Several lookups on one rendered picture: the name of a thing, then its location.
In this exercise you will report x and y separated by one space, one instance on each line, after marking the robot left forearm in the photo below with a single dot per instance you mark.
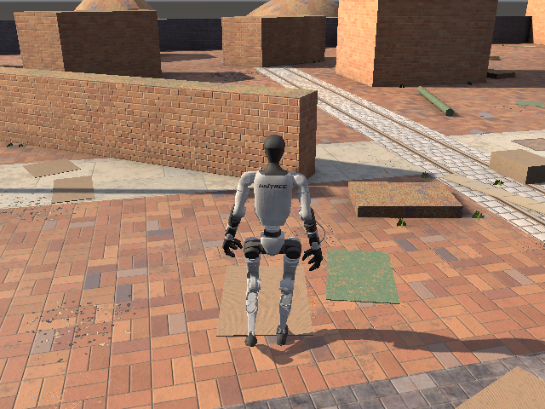
232 226

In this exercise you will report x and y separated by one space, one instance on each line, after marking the right robot hand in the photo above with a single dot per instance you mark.
317 258

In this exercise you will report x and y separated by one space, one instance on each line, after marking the left robot hand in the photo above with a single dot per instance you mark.
231 244

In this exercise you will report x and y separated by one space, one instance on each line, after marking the robot left upper arm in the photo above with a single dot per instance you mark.
246 179

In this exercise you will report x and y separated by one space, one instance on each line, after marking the robot right forearm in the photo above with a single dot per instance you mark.
312 232

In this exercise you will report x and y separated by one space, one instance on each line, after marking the robot right shin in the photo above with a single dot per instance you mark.
285 307

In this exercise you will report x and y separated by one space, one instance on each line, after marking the robot torso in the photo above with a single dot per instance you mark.
272 206

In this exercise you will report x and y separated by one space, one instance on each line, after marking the robot right upper arm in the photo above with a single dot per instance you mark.
300 181

